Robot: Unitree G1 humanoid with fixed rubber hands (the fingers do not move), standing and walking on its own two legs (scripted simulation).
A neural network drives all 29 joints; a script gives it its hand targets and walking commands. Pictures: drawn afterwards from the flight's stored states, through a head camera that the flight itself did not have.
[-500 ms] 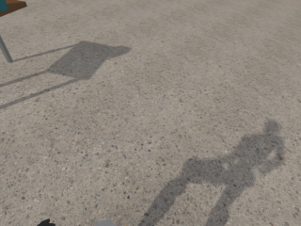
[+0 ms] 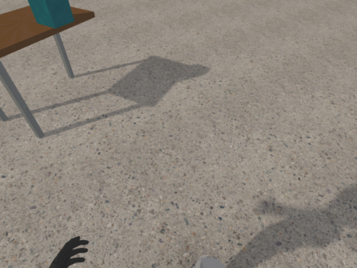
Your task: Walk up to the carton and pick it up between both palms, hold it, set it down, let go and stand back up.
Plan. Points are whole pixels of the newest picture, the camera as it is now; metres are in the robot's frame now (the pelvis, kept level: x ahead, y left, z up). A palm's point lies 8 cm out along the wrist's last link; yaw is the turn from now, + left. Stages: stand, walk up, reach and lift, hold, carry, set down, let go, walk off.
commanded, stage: walk up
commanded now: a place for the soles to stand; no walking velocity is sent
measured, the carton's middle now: (49, 1) +1.70 +0.69 +0.04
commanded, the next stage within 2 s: none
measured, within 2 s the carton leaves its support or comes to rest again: neither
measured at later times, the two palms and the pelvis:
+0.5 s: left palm out of the picture +0.16 +0.26 -0.14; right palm (210, 145) +0.52 -0.16 -0.09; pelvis +0.29 +0.01 -0.02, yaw +22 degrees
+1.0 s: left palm (72, 148) +0.55 +0.32 -0.10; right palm (198, 104) +0.80 -0.17 -0.13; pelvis +0.60 +0.04 -0.02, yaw +33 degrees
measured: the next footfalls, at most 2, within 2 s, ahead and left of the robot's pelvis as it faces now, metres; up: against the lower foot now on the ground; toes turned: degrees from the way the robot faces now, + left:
right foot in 0.04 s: +0.21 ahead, -0.14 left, +0.00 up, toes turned +3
left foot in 0.50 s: +0.42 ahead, +0.18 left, +0.00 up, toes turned +29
